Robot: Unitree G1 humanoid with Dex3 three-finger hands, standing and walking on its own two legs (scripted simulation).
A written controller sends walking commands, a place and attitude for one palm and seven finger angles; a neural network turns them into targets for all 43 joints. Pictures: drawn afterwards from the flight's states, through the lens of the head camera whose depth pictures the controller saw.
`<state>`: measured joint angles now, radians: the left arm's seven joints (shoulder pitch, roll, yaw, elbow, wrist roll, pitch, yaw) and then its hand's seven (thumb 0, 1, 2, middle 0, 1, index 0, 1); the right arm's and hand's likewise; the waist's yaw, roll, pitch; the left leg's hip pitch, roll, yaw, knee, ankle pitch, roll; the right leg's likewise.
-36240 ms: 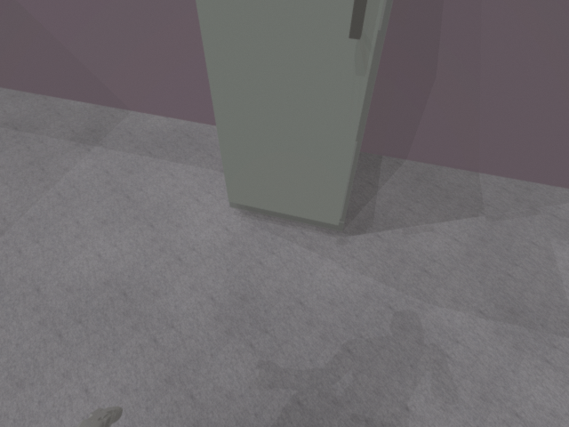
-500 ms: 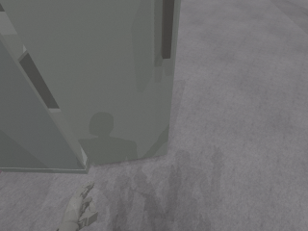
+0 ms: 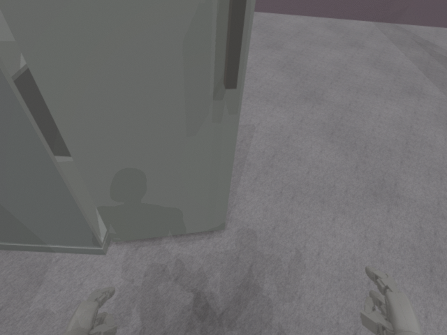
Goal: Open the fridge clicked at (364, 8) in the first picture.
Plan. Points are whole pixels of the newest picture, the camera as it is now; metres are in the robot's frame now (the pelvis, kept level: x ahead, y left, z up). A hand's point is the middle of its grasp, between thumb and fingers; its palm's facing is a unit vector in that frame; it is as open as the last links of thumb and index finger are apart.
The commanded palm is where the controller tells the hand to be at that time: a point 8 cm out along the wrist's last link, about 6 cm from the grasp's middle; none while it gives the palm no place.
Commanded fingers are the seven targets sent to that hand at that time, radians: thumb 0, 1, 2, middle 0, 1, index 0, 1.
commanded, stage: let the arm hang, fingers relaxed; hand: right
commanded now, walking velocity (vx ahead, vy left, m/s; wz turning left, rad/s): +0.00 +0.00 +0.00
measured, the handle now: (233, 20) +0.67 +0.04 +0.27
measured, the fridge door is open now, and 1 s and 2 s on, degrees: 79 79 79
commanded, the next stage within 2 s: look to check the result in 0.94 s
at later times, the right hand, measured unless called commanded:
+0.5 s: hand out of the picture -0.07 -0.19 -0.16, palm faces +0.02 +0.98 -0.21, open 7.3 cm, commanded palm none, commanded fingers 0.00 -0.90 -0.90 0.20 0.30 0.20 0.30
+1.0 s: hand out of the picture +0.00 -0.18 -0.17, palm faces +0.01 +0.98 -0.18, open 7.3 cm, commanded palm none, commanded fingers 0.00 -0.90 -0.90 0.20 0.30 0.20 0.30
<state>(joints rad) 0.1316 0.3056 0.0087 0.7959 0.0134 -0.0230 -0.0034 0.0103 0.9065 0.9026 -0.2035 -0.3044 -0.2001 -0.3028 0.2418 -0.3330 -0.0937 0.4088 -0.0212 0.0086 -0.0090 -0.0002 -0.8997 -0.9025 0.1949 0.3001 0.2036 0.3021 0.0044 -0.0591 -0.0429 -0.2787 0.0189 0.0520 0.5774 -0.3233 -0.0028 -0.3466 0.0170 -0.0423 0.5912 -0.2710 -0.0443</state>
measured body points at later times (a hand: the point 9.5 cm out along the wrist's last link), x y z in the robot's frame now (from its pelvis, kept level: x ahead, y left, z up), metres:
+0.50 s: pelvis -0.01 -0.01 +0.01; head +0.01 -0.01 +0.46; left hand -0.04 +0.20 -0.15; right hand -0.07 -0.24 -0.15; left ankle -0.01 +0.12 -0.73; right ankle +0.02 -0.09 -0.73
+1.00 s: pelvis -0.01 -0.01 +0.01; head +0.01 -0.01 +0.46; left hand -0.01 +0.21 -0.15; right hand +0.00 -0.23 -0.15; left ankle -0.01 +0.12 -0.73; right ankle +0.02 -0.09 -0.73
